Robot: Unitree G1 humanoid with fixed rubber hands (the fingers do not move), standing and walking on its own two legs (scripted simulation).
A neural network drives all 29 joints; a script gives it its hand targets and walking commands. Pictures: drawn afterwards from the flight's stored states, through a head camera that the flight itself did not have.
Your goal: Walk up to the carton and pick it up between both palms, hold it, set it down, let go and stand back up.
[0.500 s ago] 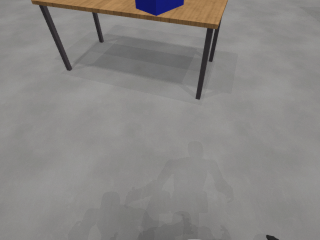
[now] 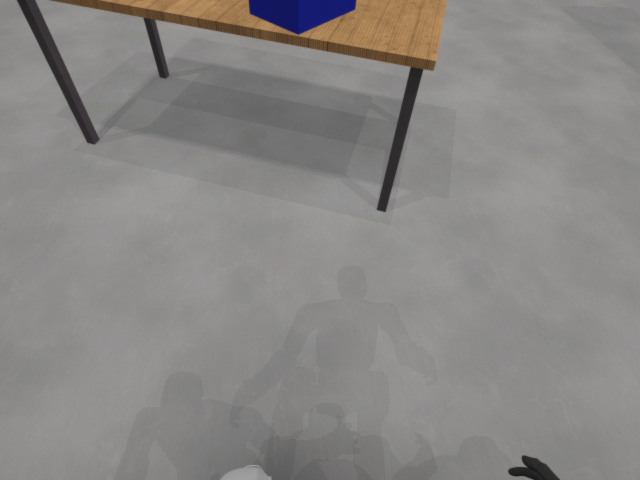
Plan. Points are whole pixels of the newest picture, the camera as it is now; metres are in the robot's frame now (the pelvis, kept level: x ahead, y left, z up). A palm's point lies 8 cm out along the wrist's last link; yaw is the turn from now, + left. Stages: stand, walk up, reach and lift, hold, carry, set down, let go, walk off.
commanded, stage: walk up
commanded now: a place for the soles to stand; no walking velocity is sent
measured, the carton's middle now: out of the picture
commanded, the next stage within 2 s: none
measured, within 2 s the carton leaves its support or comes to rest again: neither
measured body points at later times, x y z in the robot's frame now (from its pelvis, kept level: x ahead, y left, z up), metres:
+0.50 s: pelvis +0.19 -0.01 -0.01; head +0.20 -0.04 +0.44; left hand +0.25 +0.31 -0.11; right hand +0.27 -0.31 -0.14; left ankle +0.09 +0.10 -0.72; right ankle +0.30 -0.11 -0.72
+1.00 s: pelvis +0.36 +0.05 -0.01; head +0.39 +0.06 +0.44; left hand +0.43 +0.34 -0.14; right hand +0.41 -0.27 -0.12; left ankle +0.47 +0.14 -0.72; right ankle +0.30 -0.11 -0.72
